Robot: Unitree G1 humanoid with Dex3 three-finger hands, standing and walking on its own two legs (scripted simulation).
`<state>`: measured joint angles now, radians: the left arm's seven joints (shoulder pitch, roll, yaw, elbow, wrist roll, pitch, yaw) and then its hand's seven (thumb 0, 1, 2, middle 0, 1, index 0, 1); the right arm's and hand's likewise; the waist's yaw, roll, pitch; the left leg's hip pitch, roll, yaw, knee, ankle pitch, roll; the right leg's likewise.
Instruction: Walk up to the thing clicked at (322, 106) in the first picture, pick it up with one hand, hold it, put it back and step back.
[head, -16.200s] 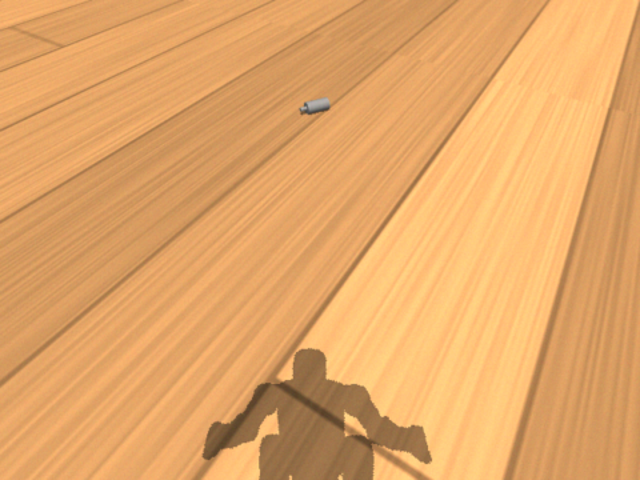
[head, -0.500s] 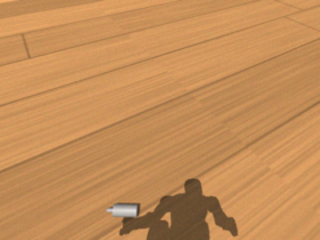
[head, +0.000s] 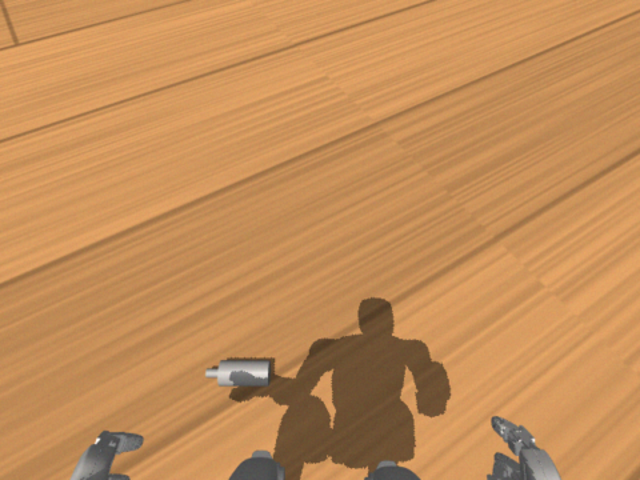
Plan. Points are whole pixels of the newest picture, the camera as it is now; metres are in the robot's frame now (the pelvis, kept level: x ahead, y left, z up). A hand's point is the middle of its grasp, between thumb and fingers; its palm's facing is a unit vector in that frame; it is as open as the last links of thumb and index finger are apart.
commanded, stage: rise first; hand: left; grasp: from above
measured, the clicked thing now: (238, 373) +0.42 +0.23 -0.69
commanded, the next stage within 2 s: none
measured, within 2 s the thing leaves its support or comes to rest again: neither
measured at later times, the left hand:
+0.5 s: hand out of the picture +0.13 +0.26 -0.21, palm faces -0.24 -0.83 -0.51, open 14.3 cm
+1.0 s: hand (182, 424) +0.25 +0.28 -0.41, palm faces -0.48 -0.35 -0.81, open 14.1 cm
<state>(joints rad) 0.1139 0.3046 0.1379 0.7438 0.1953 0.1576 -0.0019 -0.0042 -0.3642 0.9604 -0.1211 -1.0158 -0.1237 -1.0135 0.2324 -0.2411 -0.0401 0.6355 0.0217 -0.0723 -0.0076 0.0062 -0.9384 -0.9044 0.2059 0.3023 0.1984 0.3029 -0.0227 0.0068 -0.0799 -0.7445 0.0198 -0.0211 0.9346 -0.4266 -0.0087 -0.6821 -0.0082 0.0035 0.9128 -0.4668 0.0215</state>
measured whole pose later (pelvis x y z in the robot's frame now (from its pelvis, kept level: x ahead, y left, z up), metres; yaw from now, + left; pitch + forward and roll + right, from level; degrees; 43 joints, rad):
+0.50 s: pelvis -0.01 +0.00 -0.07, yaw +0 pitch +23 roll -3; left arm 0.29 0.32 0.11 0.36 0.33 0.19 0.01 -0.01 -0.56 0.99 -0.08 -1.05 -0.08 -1.05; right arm 0.16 -0.23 -0.04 0.52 0.00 -0.14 0.01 0.01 -0.91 -0.90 0.21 0.30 0.20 0.30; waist -0.02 0.01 -0.15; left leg -1.15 0.02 -0.05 1.33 -0.58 -0.01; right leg -1.07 0.00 -0.02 1.30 -0.62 0.02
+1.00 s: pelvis -0.08 -0.01 -0.27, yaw -4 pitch +34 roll -4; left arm -0.38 0.53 0.12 0.82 0.81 -0.15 0.12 -0.01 -0.57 1.01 -0.13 -1.02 -0.12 -1.04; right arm 0.06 -0.28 -0.07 0.70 -0.02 -0.14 0.05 0.01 -0.94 -0.91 0.20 0.30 0.20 0.30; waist -0.01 0.02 -0.14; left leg -1.96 0.03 -0.09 2.01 -0.64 -0.03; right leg -1.88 0.03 -0.03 2.00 -0.71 0.02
